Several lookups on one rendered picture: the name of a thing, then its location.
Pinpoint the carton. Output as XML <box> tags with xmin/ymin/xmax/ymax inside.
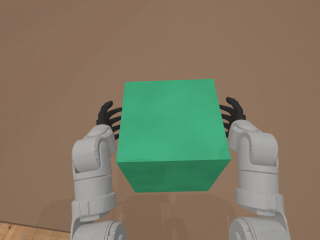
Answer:
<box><xmin>116</xmin><ymin>79</ymin><xmax>231</xmax><ymax>193</ymax></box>

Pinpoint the right robot forearm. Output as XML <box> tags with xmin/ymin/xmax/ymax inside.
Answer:
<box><xmin>228</xmin><ymin>119</ymin><xmax>291</xmax><ymax>240</ymax></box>

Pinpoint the robot right upper arm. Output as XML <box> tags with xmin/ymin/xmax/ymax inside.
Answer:
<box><xmin>228</xmin><ymin>216</ymin><xmax>290</xmax><ymax>240</ymax></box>

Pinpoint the left robot forearm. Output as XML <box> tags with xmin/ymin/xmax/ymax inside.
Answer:
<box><xmin>70</xmin><ymin>124</ymin><xmax>117</xmax><ymax>240</ymax></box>

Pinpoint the robot left upper arm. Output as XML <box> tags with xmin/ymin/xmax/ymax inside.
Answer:
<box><xmin>72</xmin><ymin>220</ymin><xmax>127</xmax><ymax>240</ymax></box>

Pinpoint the left robot hand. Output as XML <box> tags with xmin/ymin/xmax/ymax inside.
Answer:
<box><xmin>96</xmin><ymin>100</ymin><xmax>122</xmax><ymax>140</ymax></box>

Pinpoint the right robot hand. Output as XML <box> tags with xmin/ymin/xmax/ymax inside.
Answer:
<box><xmin>219</xmin><ymin>97</ymin><xmax>246</xmax><ymax>138</ymax></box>

